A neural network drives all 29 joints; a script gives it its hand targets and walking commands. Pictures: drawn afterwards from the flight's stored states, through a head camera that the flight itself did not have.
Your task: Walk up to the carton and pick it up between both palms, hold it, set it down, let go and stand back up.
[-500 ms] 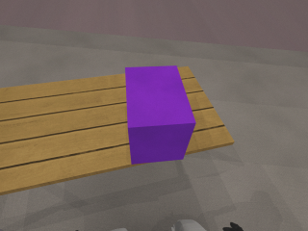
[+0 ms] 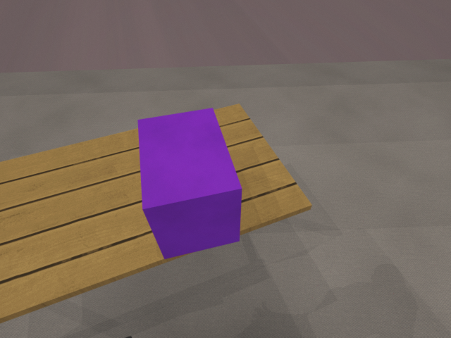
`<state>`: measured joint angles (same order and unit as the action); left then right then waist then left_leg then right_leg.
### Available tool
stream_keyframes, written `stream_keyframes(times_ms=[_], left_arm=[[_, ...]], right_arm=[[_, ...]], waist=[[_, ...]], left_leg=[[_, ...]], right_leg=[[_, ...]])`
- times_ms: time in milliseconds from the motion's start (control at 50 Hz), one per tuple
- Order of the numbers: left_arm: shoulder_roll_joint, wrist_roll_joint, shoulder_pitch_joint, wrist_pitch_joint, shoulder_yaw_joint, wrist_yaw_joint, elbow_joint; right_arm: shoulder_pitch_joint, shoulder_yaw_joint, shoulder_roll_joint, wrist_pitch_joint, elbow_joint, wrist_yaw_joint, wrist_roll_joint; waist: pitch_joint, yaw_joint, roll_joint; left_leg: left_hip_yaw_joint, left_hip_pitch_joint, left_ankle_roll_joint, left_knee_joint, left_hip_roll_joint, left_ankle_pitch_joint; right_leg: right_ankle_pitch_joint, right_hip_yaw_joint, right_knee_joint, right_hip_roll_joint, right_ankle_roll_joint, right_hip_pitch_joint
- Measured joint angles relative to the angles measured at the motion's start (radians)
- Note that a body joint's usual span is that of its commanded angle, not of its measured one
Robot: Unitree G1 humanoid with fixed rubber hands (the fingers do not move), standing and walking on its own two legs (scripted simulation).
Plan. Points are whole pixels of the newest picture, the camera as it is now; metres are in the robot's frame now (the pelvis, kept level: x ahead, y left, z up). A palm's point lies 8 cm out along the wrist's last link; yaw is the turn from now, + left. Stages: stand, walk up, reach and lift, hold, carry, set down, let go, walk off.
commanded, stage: walk up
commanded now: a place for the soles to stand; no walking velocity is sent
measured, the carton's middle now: (189, 181) +0.47 +0.10 -0.06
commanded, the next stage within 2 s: reach and lift in 1.70 s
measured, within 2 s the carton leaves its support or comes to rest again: neither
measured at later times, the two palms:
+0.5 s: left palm out of the picture -0.01 +0.26 -0.14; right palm out of the picture -0.04 -0.23 -0.14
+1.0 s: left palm out of the picture +0.04 +0.21 -0.14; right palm out of the picture +0.05 -0.27 -0.14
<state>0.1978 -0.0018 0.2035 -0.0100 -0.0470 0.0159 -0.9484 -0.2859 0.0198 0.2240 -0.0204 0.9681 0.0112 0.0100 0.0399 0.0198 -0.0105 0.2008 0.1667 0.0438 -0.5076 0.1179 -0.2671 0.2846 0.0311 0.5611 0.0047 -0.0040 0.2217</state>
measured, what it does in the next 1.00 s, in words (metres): stands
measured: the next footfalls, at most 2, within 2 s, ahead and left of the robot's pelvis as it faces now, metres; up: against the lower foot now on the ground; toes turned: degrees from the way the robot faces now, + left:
none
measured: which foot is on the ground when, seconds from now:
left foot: down 0.00-1.00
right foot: down 0.00-1.00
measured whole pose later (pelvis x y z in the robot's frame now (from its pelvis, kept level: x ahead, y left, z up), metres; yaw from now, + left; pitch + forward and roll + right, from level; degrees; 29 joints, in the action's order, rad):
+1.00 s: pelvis +0.02 -0.03 +0.00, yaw +3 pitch -1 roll +0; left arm 0.22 0.01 0.26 0.01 -0.04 0.02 -1.03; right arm -0.30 0.04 0.21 0.00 1.03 -0.03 0.02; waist 0.03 -0.01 0.00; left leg 0.13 0.20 0.07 -0.51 0.16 -0.28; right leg 0.31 -0.04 0.53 -0.04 -0.05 0.21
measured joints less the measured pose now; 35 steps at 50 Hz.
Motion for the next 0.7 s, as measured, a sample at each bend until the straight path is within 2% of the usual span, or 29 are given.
stream_keyframes(times_ms=[240, 420, 540, 600, 700], left_arm=[[0.029, -0.002, 0.065, 0.008, 0.006, 0.002, -0.091], [0.032, 0.002, 0.113, 0.009, 0.006, 0.005, -0.117], [0.040, 0.022, 0.117, 0.023, 0.010, -0.002, -0.114], [0.048, 0.031, 0.116, 0.029, 0.014, -0.005, -0.107], [0.034, 0.022, 0.113, 0.017, 0.009, -0.004, -0.100]], right_arm=[[-0.026, 0.010, 0.006, 0.000, 0.079, -0.006, 0.000], [-0.043, 0.017, 0.004, -0.005, 0.099, -0.013, -0.001], [-0.063, 0.015, -0.010, 0.002, 0.082, -0.025, 0.007], [-0.083, 0.011, -0.021, 0.002, 0.077, -0.031, 0.009], [-0.087, 0.009, -0.015, 0.001, 0.071, -0.024, 0.014]], waist=[[-0.017, -0.014, -0.001], [-0.014, -0.019, 0.001], [-0.024, -0.008, -0.007], [-0.034, -0.006, -0.009], [-0.037, -0.012, 0.019]], left_leg=[[0.022, 0.010, -0.007, 0.019, 0.008, 0.021], [0.042, 0.027, -0.018, 0.004, 0.002, 0.013], [0.034, 0.036, -0.023, -0.005, -0.007, 0.004], [0.017, 0.034, -0.016, -0.012, -0.006, -0.005], [-0.009, 0.021, 0.009, 0.000, 0.017, -0.007]], right_leg=[[-0.040, 0.021, -0.036, -0.011, 0.004, 0.013], [-0.038, 0.043, -0.015, -0.006, 0.014, 0.042], [-0.008, 0.036, 0.022, 0.003, 0.009, 0.058], [0.004, 0.018, 0.035, 0.005, 0.003, 0.053], [0.013, -0.009, 0.005, -0.017, -0.015, 0.022]])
